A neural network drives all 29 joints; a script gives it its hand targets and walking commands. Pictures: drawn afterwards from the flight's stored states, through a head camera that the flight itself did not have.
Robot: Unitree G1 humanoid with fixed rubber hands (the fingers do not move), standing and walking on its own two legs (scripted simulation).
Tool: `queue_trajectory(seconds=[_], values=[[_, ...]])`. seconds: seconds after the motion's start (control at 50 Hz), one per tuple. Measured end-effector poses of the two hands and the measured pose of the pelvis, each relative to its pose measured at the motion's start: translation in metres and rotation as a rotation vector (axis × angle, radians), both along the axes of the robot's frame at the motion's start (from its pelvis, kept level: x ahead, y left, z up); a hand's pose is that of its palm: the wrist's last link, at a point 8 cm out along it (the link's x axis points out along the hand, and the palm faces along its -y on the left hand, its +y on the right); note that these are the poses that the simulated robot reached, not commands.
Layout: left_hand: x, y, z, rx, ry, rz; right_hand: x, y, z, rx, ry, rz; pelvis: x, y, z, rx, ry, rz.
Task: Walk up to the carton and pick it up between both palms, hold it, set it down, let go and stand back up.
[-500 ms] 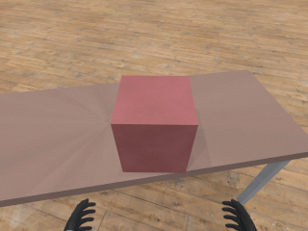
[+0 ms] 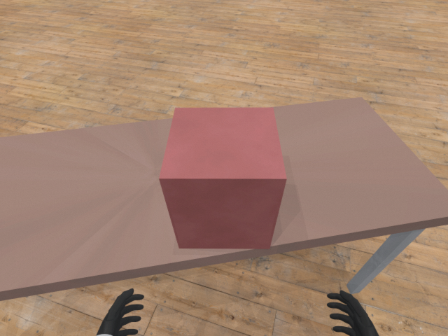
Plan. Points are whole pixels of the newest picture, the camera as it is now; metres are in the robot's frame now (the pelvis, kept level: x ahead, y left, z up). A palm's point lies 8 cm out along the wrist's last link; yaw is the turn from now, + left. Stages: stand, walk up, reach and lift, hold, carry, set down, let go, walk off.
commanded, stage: let go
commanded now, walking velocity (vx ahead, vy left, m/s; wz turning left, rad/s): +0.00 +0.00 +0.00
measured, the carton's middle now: (224, 180) +0.44 +0.03 +0.01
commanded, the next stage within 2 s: stand in 0.14 s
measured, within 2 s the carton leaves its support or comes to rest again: neither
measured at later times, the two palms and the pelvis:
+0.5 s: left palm out of the picture +0.05 +0.25 -0.12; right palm out of the picture +0.04 -0.23 -0.14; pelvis +0.00 +0.01 +0.00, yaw +1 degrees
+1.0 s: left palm out of the picture -0.04 +0.24 -0.15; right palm out of the picture -0.04 -0.19 -0.15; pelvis +0.00 +0.03 +0.00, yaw +0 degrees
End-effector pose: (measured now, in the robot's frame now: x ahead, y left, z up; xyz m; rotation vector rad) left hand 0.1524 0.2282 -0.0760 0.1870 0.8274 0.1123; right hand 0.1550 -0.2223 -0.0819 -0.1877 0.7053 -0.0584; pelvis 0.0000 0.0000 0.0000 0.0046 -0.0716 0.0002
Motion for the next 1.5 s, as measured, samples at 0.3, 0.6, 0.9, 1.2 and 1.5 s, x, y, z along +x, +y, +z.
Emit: queue_trajectory(seconds=[0.3,0.6,0.9,1.2,1.5], values=[[-0.027,0.009,-0.016,0.025,0.045,-0.03,-0.041,-0.014,-0.028,-0.008,0.232,-0.083,0.001,0.003,-0.004,-0.015,0.044,0.009],[-0.131,0.023,-0.05,0.005,0.335,0.107,-0.143,-0.002,-0.057,0.002,0.548,-0.163,0.002,0.015,-0.002,-0.01,0.06,0.01],[-0.187,0.017,-0.066,-0.044,0.523,0.151,-0.175,0.025,-0.064,0.022,0.637,-0.194,0.0,0.027,-0.001,-0.008,0.045,0.007],[-0.199,0.007,-0.073,-0.084,0.596,0.136,-0.215,0.057,-0.069,0.06,0.759,-0.2,-0.006,0.038,-0.001,-0.007,0.046,0.013],[-0.218,0.01,-0.073,-0.09,0.669,0.142,-0.219,0.074,-0.07,0.079,0.772,-0.194,-0.008,0.046,-0.001,-0.003,0.049,0.006]])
